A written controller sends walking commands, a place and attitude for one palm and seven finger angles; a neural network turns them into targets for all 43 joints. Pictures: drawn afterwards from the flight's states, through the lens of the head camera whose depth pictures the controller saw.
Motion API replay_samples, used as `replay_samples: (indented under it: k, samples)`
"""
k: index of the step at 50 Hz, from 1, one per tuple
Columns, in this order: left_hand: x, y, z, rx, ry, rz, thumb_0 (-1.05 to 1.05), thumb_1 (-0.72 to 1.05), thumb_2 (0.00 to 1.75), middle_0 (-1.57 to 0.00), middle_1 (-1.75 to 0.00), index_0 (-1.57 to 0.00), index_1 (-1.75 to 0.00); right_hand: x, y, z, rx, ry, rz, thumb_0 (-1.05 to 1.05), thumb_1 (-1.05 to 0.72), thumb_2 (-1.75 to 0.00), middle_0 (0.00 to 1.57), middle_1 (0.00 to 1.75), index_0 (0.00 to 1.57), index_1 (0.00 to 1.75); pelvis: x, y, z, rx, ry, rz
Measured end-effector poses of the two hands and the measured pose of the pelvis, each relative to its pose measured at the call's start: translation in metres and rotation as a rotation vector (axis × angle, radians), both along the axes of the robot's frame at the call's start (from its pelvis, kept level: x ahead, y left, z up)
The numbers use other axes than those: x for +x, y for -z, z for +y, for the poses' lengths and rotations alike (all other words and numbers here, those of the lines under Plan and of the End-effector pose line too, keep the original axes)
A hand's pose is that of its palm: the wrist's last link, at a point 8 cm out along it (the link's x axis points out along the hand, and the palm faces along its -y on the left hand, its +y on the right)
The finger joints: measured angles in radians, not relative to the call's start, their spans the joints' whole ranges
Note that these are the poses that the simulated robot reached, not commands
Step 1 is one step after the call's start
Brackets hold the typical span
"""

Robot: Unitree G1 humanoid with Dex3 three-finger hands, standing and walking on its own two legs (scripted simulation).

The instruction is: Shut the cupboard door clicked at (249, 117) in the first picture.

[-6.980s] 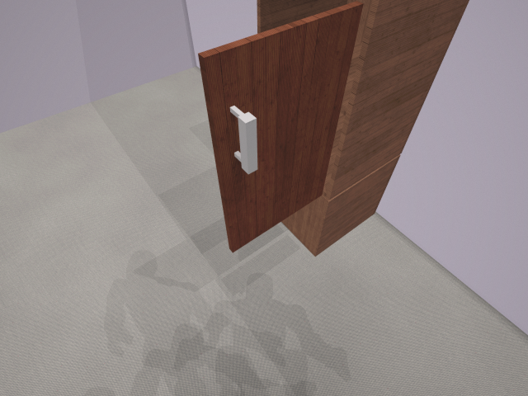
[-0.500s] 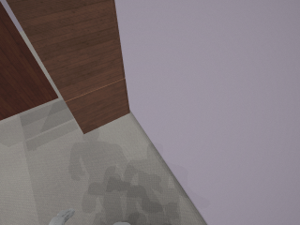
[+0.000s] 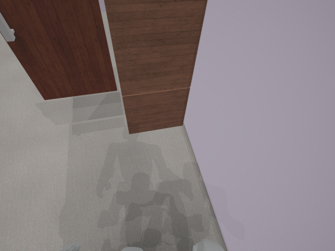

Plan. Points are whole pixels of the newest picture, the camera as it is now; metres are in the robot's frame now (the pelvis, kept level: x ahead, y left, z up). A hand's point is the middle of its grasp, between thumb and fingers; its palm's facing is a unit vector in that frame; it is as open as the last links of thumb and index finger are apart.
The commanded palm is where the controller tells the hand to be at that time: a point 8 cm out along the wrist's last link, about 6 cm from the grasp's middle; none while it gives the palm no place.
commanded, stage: turn to face it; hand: left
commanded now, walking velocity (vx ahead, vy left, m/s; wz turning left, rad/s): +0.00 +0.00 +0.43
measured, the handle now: (1, 18) +0.76 +0.62 +0.08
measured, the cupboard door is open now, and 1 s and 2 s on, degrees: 91 91 91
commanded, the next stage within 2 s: take the last steps up to it in 0.34 s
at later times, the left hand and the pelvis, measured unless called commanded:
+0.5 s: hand out of the picture +0.00 +0.20 -0.19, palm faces +0.25 -0.95 -0.20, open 7.4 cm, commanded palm none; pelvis +0.01 +0.00 -0.01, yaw +12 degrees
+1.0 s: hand out of the picture -0.03 +0.21 -0.17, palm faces +0.44 -0.88 -0.18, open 7.4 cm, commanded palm none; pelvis +0.09 +0.07 +0.00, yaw +21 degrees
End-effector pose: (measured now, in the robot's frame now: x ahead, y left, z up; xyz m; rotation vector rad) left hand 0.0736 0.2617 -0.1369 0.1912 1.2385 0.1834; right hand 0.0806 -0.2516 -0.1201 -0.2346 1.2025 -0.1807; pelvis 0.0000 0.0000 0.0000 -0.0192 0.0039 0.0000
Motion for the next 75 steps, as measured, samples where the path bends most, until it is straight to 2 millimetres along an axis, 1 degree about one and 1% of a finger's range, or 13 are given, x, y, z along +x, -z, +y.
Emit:
replay_samples:
  k: [8,16,24,34,38,45,53,56,59,64,68,71,75]
  samples:
    - [0.004,-0.012,-0.018,0.055,-0.047,-0.098,0.01,0.9,0.9,-0.2,-0.3,-0.2,-0.3,0.009,0.024,-0.015,0.06,-0.038,0.046,0.0,-0.9,-0.9,0.2,0.3,0.2,0.3,0.006,0.009,-0.024,0.021,-0.086,0.001]
    - [-0.04,-0.008,-0.034,-0.004,-0.13,-0.023,0.0,0.9,0.9,-0.2,-0.3,-0.2,-0.3,0.043,0.011,-0.006,0.053,-0.113,0.039,0.01,-0.91,-0.9,0.2,0.3,0.19,0.3,0.011,-0.002,-0.019,0.041,-0.162,-0.015]
    - [-0.089,0.02,-0.019,-0.059,-0.235,0.105,0.01,0.9,0.9,-0.2,-0.3,-0.2,-0.3,0.073,0.006,0.029,0.013,-0.224,-0.034,0.0,-0.9,-0.9,0.2,0.3,0.19,0.3,0.011,0.009,-0.001,0.026,-0.197,-0.014]
    - [-0.075,-0.002,-0.015,-0.013,-0.277,0.001,0.01,0.91,0.9,-0.2,-0.3,-0.2,-0.3,0.058,0.023,0.033,0.072,-0.248,0.049,0.0,-0.9,-0.9,0.2,0.3,0.2,0.3,0.025,0.005,-0.007,0.025,-0.258,-0.009]
    - [-0.084,-0.007,-0.02,-0.002,-0.344,-0.011,0.0,0.9,0.9,-0.2,-0.3,-0.2,-0.3,0.065,0.027,0.032,0.075,-0.28,0.118,0.01,-0.9,-0.9,0.2,0.3,0.2,0.3,0.036,0.003,-0.002,0.023,-0.306,-0.021]
    - [-0.111,-0.013,-0.025,-0.072,-0.414,0.127,0.0,0.9,0.9,-0.2,-0.3,-0.2,-0.3,0.119,0.005,0.065,0.075,-0.325,0.092,0.01,-0.91,-0.9,0.2,0.3,0.19,0.3,0.065,-0.012,0.028,0.047,-0.349,0.015]
    - [-0.132,0.015,0.018,-0.143,-0.492,0.295,0.01,0.9,0.9,-0.2,-0.3,-0.2,-0.3,0.206,0.015,0.156,0.055,-0.442,-0.06,0.01,-0.9,-0.9,0.2,0.3,0.19,0.3,0.1,0.014,0.098,0.026,-0.368,0.016]
    - [-0.106,0.018,0.05,-0.119,-0.467,0.292,0.01,0.9,0.9,-0.2,-0.3,-0.2,-0.3,0.21,0.014,0.178,0.064,-0.419,-0.076,0.0,-0.91,-0.9,0.2,0.3,0.19,0.3,0.113,0.013,0.112,0.042,-0.349,0.006]
    - [-0.055,0.011,0.084,-0.081,-0.438,0.201,0.01,0.91,0.9,-0.2,-0.3,-0.2,-0.3,0.202,0.016,0.191,0.079,-0.381,-0.033,0.0,-0.91,-0.9,0.2,0.3,0.2,0.3,0.129,0.006,0.124,0.049,-0.341,0.003]
    - [0.048,-0.008,0.125,-0.023,-0.365,0.001,0.01,0.91,0.9,-0.19,-0.3,-0.2,-0.3,0.195,0.023,0.186,0.077,-0.321,0.067,-0.01,-0.94,-0.9,0.2,0.3,0.2,0.3,0.163,0.0,0.142,0.061,-0.336,-0.007]
    - [0.116,-0.008,0.144,0.019,-0.331,-0.133,0.01,0.91,0.9,-0.19,-0.3,-0.2,-0.3,0.197,0.043,0.181,0.083,-0.294,0.171,-0.01,-0.93,-0.9,0.2,0.3,0.2,0.3,0.199,0.013,0.15,0.074,-0.347,-0.018]
    - [0.138,-0.011,0.147,0.012,-0.337,-0.151,0.0,0.91,0.9,-0.19,-0.3,-0.2,-0.3,0.211,0.04,0.187,0.077,-0.288,0.217,0.0,-0.92,-0.9,0.2,0.3,0.2,0.3,0.218,0.009,0.16,0.044,-0.355,-0.026]
    - [0.143,-0.015,0.15,-0.016,-0.357,-0.076,0.0,0.92,0.9,-0.2,-0.3,-0.2,-0.3,0.248,0.022,0.209,0.081,-0.274,0.178,0.01,-0.91,-0.9,0.2,0.3,0.19,0.3,0.245,-0.006,0.177,0.026,-0.349,-0.005]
